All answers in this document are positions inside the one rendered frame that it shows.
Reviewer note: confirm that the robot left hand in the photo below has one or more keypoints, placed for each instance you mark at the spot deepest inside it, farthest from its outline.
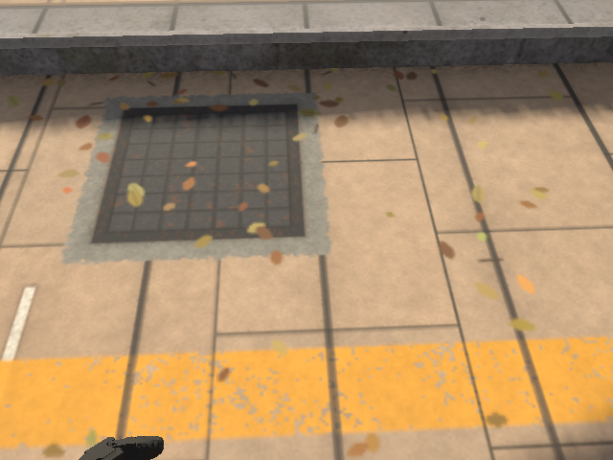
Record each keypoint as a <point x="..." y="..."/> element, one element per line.
<point x="129" y="448"/>

